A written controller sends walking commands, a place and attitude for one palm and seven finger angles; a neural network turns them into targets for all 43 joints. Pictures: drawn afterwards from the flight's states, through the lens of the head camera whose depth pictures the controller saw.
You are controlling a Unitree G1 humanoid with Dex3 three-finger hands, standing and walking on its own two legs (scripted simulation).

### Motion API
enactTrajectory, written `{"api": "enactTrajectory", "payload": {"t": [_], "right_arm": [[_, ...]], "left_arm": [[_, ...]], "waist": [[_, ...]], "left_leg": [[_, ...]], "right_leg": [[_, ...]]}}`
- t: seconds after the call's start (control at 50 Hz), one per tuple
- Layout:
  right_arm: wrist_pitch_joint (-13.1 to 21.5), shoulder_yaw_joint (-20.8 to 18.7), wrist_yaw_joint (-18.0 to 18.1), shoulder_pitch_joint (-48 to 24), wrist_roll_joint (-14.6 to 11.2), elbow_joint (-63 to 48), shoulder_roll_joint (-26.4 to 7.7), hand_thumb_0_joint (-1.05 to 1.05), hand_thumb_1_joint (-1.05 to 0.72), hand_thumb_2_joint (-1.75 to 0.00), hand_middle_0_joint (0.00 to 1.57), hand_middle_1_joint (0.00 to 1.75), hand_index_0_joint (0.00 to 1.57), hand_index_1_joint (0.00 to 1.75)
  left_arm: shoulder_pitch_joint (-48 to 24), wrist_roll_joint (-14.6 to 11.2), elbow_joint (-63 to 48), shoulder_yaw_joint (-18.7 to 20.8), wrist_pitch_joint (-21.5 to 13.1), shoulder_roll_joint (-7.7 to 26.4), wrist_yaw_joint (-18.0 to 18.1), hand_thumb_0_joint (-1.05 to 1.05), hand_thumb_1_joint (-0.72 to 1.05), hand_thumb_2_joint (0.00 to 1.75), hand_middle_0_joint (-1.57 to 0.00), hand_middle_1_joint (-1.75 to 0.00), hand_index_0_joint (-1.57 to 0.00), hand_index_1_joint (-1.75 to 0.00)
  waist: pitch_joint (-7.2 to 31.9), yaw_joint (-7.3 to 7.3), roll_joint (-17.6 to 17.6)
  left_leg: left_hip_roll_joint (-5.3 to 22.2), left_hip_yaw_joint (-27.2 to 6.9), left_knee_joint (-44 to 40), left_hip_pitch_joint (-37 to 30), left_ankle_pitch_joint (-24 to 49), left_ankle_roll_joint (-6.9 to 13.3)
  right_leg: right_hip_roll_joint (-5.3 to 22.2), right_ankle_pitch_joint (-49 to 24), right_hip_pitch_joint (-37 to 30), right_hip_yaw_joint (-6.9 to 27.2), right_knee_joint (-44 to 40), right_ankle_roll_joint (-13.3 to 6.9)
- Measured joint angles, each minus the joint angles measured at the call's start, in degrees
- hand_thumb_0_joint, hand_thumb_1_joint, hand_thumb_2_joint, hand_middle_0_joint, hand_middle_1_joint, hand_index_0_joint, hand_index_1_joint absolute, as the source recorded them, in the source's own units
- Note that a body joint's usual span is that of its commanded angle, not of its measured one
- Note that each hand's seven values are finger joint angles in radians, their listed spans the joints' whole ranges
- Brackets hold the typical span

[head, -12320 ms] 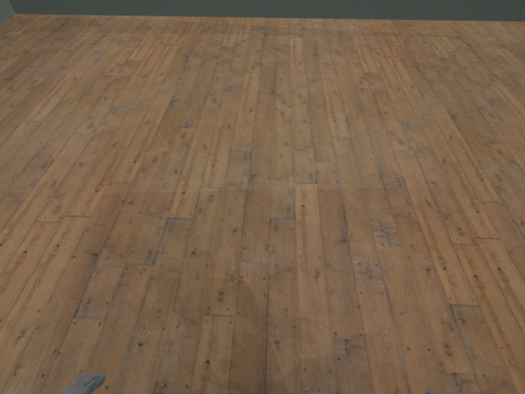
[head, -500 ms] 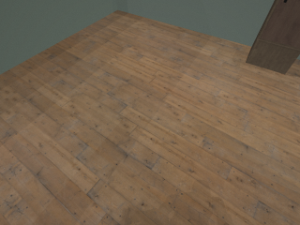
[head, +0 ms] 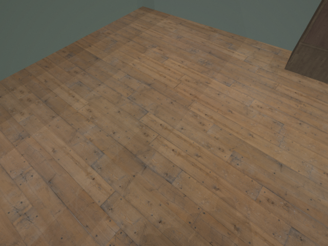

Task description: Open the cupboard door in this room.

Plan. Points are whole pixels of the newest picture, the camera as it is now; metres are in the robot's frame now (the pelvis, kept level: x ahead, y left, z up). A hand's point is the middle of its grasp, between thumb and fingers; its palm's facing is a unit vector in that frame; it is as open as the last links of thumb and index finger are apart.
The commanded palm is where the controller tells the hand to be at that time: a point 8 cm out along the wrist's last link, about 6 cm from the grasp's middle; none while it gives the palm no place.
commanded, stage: stand and wait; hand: left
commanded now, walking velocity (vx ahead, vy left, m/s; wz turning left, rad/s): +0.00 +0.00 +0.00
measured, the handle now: out of the picture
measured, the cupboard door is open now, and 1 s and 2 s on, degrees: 0 0 0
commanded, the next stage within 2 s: turn or walk to find it in 0.30 s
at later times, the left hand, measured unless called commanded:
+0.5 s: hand out of the picture +0.02 +0.17 -0.16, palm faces +0.16 -0.95 -0.27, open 7.4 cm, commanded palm none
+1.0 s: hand out of the picture -0.10 +0.19 -0.18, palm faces +0.41 -0.89 -0.22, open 7.4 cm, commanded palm none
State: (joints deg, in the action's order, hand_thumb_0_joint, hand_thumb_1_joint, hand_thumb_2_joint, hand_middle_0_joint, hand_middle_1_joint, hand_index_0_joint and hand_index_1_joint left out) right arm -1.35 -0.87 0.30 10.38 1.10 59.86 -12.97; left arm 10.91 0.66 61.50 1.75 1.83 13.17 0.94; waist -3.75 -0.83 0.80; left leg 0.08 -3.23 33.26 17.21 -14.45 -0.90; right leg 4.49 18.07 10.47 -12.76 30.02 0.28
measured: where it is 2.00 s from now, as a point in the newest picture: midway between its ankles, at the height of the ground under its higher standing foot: outside the picture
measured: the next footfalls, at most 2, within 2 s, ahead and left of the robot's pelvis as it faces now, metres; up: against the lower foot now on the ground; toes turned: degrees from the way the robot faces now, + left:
right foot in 0.44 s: +0.02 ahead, -0.15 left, +0.00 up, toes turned +4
left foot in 0.84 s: -0.05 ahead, +0.09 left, +0.00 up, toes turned +24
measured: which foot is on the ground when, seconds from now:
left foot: down 0.00-0.46, up 0.48-0.82, down 0.84-1.00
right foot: down 0.00-0.10, up 0.12-0.42, down 0.44-0.86, up 0.88-1.00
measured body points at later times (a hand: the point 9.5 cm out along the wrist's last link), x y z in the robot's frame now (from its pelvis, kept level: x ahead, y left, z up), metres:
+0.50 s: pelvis -0.01 -0.04 +0.00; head +0.00 -0.06 +0.45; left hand +0.01 +0.22 -0.14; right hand +0.05 -0.27 -0.16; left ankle +0.02 +0.11 -0.72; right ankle -0.02 -0.16 -0.73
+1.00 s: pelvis -0.04 -0.02 +0.00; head -0.01 +0.03 +0.45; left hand -0.12 +0.23 -0.16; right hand +0.14 -0.21 -0.12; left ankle -0.08 +0.07 -0.73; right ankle -0.03 -0.17 -0.66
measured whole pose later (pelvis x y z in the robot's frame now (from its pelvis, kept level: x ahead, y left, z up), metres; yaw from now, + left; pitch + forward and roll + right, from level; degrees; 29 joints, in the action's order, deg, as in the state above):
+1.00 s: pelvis -0.04 -0.02 +0.00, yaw +22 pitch +0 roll -1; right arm -0.6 -1.9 0.6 6.8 1.1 55.8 -11.1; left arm 13.0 0.8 58.8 3.3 3.7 15.0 1.0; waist -5.6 -1.6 -2.9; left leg 0.7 2.3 30.3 13.8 -16.9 2.2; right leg 5.0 28.0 23.9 -4.2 60.6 3.8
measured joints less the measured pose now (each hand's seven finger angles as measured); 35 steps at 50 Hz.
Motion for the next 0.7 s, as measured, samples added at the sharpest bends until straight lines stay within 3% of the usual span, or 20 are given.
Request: {"api": "enactTrajectory", "payload": {"t": [0.06, 0.12, 0.18, 0.24, 0.36, 0.44, 0.48, 0.54, 0.6, 0.7], "right_arm": [[-0.6, -0.7, 0.0, 1.3, 0.2, -0.4, -0.5, 0.01, -0.90, -0.90, 0.21, 0.30, 0.20, 0.30], [-0.6, -0.9, 0.0, 2.0, 0.3, -0.1, 0.0, 0.01, -0.90, -0.90, 0.20, 0.30, 0.20, 0.30], [0.7, -0.5, 0.5, 2.0, 0.5, -0.3, 1.1, 0.01, -0.90, -0.90, 0.20, 0.30, 0.20, 0.30], [1.4, -0.1, 1.1, 2.3, 0.4, 0.0, 1.7, 0.01, -0.90, -0.90, 0.20, 0.30, 0.20, 0.30], [1.4, -0.2, 1.0, 2.2, 0.2, 1.1, 2.0, 0.01, -0.90, -0.90, 0.21, 0.30, 0.20, 0.30], [0.8, -0.9, 0.6, 2.4, -0.1, 1.2, 2.0, 0.01, -0.90, -0.90, 0.21, 0.30, 0.21, 0.30], [-0.1, -1.4, 0.4, 2.4, -0.3, 1.2, 1.3, 0.01, -0.90, -0.90, 0.21, 0.30, 0.20, 0.30], [-1.8, -2.4, -0.1, 2.9, 0.1, 1.0, 0.7, 0.01, -0.90, -0.90, 0.21, 0.30, 0.20, 0.30], [-2.2, -3.1, -0.4, 2.3, 0.1, 0.5, -0.2, 0.01, -0.90, -0.90, 0.21, 0.30, 0.20, 0.30], [-2.2, -3.2, -0.4, 1.1, -0.2, -0.3, -1.1, 0.01, -0.90, -0.90, 0.20, 0.30, 0.20, 0.30]], "left_arm": [[-0.2, 0.3, -1.1, 0.3, 0.1, 0.1, 0.1, 0.00, 0.91, 0.90, -0.20, -0.30, -0.20, -0.30], [-0.2, 0.3, -1.5, 0.4, 0.4, 0.6, 0.1, 0.00, 0.91, 0.90, -0.20, -0.30, -0.20, -0.30], [-0.8, 0.0, -1.2, 0.1, 1.1, 0.8, 0.3, 0.01, 0.91, 0.90, -0.20, -0.30, -0.20, -0.29], [-1.8, 0.0, -1.0, -0.2, 1.0, 0.5, -0.1, 0.01, 0.91, 0.90, -0.20, -0.30, -0.20, -0.29], [-2.1, -0.1, -1.2, -0.6, 0.0, 0.1, -0.5, 0.01, 0.91, 0.90, -0.20, -0.30, -0.20, -0.29], [-1.5, -0.3, -1.4, -0.5, -0.6, 0.1, 0.0, 0.00, 0.91, 0.90, -0.20, -0.30, -0.19, -0.29], [-0.9, 0.1, -1.3, -0.4, -0.9, -0.9, 0.2, 0.00, 0.91, 0.90, -0.20, -0.30, -0.19, -0.29], [1.0, 0.4, -2.1, -0.3, -0.7, -2.0, 0.1, 0.00, 0.91, 0.90, -0.20, -0.30, -0.20, -0.29], [2.2, 0.5, -2.4, -0.2, -0.7, -2.7, 0.1, 0.00, 0.91, 0.90, -0.20, -0.30, -0.20, -0.29], [3.0, 0.8, -3.2, -0.4, -1.4, -3.4, 0.1, 0.00, 0.91, 0.90, -0.20, -0.30, -0.20, -0.30]], "waist": [[-0.8, 0.62, -0.2], [-1.2, 0.01, -2.1], [-1.7, 0.48, -3.0], [-1.6, 1.12, -2.2], [-0.1, 1.35, -0.8], [1.2, 1.53, -1.1], [1.2, 1.66, 0.6], [2.4, 1.05, 0.4], [1.8, 0.92, 0.1], [-0.5, 0.91, -0.5]], "left_leg": [[1.3, 3.4, 4.6, 2.1, -2.6, -0.1], [0.4, 4.8, 5.5, 2.0, -3.5, 2.8], [-0.2, 4.7, 2.7, 1.2, -1.8, 2.8], [-0.4, 3.5, -2.4, 0.0, 1.5, 3.0], [-0.5, 2.0, -8.6, -1.8, 5.7, 1.8], [-1.3, 0.9, -6.8, -0.5, 5.4, 0.2], [-0.7, -0.3, -2.9, 1.0, 1.6, -0.2], [-1.3, 1.1, 11.2, 5.4, -8.3, -0.2], [-0.7, 2.3, 23.4, 8.6, -8.9, -0.6], [1.0, 4.1, 23.5, 7.3, -10.2, -2.0]], "right_leg": [[0.8, 2.0, 0.1, -2.2, 3.1, 0.3], [2.5, 4.0, 1.0, -2.0, 6.6, 1.1], [0.6, 10.9, 4.6, 4.5, 15.4, 1.1], [-1.3, 12.0, 7.2, 8.8, 21.2, 0.9], [-1.5, 9.4, 5.2, 11.5, 12.9, 1.3], [-1.3, 0.4, 0.5, 11.1, 0.0, 1.7], [-2.1, -1.1, 0.0, 9.6, 0.0, 0.6], [-1.1, 0.5, -0.3, 8.2, 0.0, -0.6], [-0.3, -0.2, -0.7, 7.0, -1.3, -0.7], [0.9, -0.3, -0.2, 3.9, -1.2, -0.5]]}}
